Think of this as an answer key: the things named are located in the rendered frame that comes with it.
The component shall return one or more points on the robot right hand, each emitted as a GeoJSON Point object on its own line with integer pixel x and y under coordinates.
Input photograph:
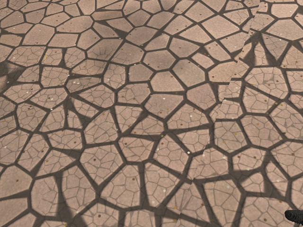
{"type": "Point", "coordinates": [294, 216]}

